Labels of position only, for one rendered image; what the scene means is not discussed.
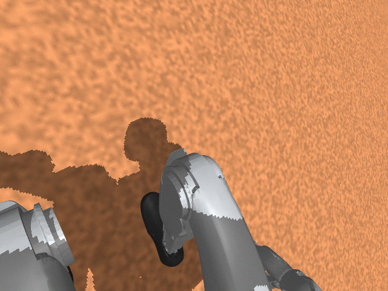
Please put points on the right robot hand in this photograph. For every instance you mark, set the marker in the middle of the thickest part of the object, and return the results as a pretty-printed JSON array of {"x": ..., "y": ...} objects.
[{"x": 275, "y": 266}]

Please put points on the right robot foot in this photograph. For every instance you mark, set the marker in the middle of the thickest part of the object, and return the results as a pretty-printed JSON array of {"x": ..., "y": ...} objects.
[{"x": 154, "y": 225}]

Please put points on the right robot arm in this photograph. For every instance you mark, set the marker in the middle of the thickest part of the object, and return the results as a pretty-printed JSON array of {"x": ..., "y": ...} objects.
[{"x": 296, "y": 280}]

